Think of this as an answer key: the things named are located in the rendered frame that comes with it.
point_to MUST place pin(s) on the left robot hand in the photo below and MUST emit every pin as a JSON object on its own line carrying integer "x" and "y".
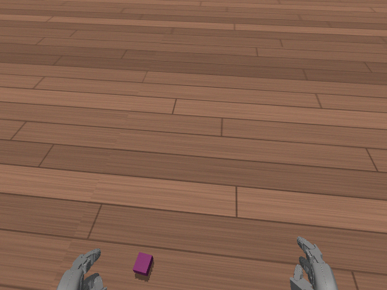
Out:
{"x": 73, "y": 279}

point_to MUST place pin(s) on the right robot hand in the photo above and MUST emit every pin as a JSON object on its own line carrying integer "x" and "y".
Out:
{"x": 320, "y": 274}

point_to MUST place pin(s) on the small box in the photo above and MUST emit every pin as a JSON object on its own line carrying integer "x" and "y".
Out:
{"x": 143, "y": 264}

